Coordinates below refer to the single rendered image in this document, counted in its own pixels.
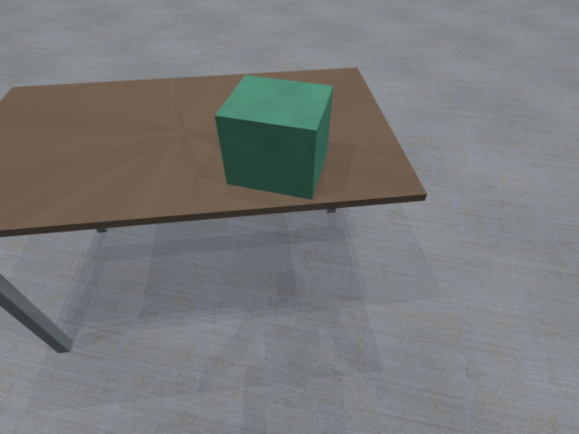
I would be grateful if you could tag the table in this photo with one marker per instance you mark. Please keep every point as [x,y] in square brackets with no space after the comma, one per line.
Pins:
[100,155]

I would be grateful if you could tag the carton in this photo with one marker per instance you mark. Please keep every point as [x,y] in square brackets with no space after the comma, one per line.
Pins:
[273,135]

